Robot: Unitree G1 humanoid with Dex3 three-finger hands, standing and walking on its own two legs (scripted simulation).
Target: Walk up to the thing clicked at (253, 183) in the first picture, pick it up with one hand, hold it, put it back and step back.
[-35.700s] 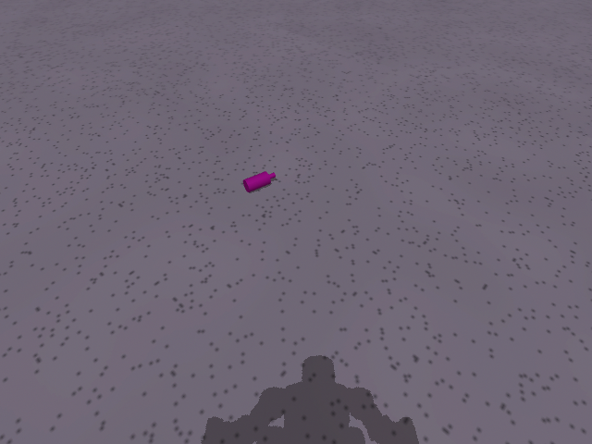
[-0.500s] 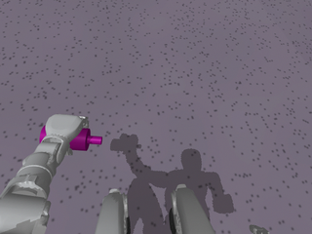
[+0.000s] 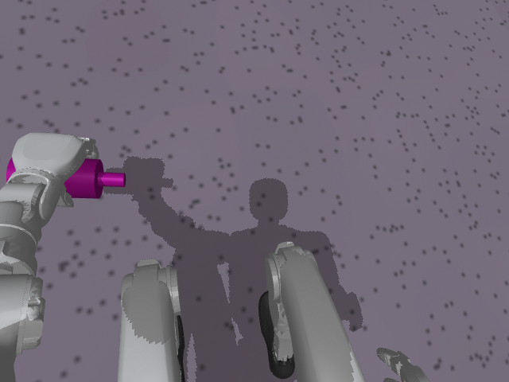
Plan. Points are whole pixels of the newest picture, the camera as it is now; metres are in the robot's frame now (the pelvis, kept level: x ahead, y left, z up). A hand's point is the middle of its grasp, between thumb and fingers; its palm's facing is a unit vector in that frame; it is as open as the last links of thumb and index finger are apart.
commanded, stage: crouch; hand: left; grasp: from above
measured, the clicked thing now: (73, 177) +0.46 +0.26 -0.18
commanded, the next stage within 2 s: lower in 0.88 s
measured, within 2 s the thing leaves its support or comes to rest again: neither
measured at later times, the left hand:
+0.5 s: hand (79, 180) +0.48 +0.27 -0.23, palm faces -0.49 +0.03 -0.87, open 9.6 cm
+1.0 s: hand (81, 180) +0.49 +0.27 -0.27, palm faces -0.48 +0.03 -0.87, open 9.6 cm
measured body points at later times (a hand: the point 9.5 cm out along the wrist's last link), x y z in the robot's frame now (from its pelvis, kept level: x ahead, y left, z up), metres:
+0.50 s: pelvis +0.00 -0.01 -0.07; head +0.25 +0.05 +0.30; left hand +0.50 +0.26 -0.18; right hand +0.03 -0.29 -0.17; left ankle +0.07 +0.12 -0.42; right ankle +0.09 -0.15 -0.42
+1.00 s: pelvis -0.01 +0.00 -0.11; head +0.24 +0.07 +0.26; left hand +0.51 +0.27 -0.22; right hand +0.02 -0.28 -0.20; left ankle +0.07 +0.12 -0.42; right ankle +0.09 -0.15 -0.41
